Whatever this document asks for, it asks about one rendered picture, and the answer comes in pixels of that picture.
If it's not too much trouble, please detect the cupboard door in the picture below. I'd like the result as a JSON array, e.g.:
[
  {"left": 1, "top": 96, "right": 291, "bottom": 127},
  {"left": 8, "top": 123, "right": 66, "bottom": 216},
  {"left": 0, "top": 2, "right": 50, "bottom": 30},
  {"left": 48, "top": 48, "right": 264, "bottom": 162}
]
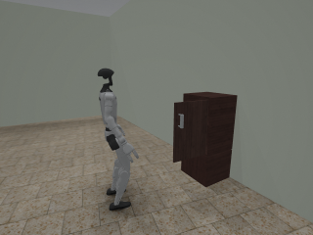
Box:
[{"left": 173, "top": 100, "right": 209, "bottom": 163}]

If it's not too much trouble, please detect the robot right forearm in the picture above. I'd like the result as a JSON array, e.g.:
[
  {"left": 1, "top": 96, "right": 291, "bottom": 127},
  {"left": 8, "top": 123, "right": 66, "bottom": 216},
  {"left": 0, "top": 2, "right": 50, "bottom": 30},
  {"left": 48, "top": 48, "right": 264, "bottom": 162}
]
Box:
[{"left": 107, "top": 117, "right": 127, "bottom": 146}]

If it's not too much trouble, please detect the left robot hand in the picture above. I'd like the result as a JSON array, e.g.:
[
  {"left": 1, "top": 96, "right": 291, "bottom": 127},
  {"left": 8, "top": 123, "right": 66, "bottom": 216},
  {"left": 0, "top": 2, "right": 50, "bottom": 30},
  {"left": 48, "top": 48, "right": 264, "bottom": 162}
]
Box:
[{"left": 117, "top": 124, "right": 125, "bottom": 136}]

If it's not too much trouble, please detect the handle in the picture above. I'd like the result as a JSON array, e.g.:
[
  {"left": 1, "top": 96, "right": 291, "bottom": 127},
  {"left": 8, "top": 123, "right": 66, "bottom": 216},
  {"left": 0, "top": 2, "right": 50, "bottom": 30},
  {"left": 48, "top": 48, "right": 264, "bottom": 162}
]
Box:
[{"left": 178, "top": 114, "right": 184, "bottom": 128}]

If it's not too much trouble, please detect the right robot hand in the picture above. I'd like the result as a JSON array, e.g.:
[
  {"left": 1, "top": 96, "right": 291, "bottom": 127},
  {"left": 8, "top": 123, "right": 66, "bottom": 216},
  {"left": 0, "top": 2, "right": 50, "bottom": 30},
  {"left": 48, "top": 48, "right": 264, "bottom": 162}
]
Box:
[{"left": 122, "top": 142, "right": 139, "bottom": 163}]

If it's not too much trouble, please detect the right robot upper arm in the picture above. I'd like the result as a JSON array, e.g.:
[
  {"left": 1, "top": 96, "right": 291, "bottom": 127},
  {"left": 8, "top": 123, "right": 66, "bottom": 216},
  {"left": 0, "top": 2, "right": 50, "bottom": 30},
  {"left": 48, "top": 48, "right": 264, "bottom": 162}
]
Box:
[{"left": 104, "top": 92, "right": 114, "bottom": 124}]

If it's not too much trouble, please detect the robot left shin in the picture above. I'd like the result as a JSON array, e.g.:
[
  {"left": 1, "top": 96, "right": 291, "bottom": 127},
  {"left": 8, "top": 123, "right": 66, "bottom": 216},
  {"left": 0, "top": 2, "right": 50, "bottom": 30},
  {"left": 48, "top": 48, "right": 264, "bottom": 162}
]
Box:
[{"left": 111, "top": 165, "right": 122, "bottom": 190}]

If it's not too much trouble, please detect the left robot thigh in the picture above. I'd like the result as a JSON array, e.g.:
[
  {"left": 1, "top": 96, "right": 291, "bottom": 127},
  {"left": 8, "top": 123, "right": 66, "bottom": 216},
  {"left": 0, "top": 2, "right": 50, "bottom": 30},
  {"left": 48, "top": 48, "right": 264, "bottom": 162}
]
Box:
[{"left": 114, "top": 158, "right": 123, "bottom": 168}]

